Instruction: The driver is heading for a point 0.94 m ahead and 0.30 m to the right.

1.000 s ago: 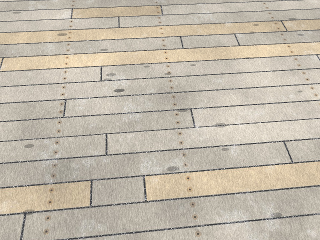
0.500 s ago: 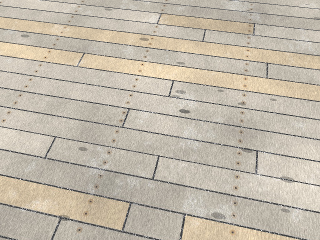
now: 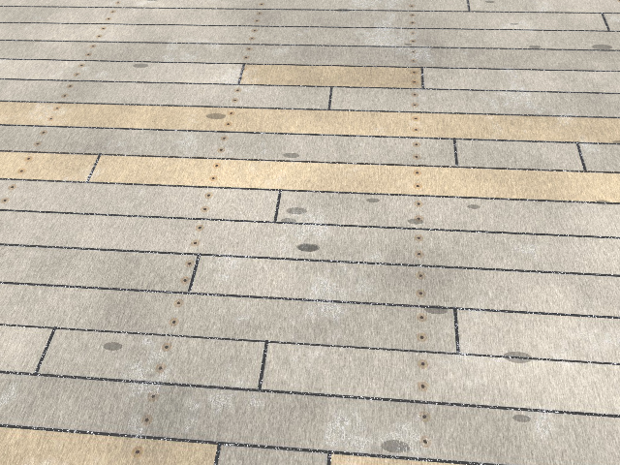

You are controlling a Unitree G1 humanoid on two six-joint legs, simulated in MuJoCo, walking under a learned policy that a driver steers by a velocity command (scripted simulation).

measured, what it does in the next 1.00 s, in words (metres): steps on the spot, turning right: left foot, then right foot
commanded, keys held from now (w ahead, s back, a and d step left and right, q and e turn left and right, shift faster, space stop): e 0.62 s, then w+e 0.06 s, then w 0.32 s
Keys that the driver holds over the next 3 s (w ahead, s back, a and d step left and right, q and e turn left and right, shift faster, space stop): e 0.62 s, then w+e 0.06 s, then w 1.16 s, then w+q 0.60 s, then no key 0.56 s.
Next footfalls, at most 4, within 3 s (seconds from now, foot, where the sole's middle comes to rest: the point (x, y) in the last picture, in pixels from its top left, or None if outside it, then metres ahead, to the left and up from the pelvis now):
0.54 left None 0.10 0.11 -0.76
0.94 right None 0.02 -0.14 -0.76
1.40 left None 0.45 -0.14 -0.76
1.92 right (578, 422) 0.56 -0.49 -0.76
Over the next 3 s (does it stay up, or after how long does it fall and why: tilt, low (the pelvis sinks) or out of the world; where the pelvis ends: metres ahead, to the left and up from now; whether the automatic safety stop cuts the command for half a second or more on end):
stays up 0.91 -0.46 0.01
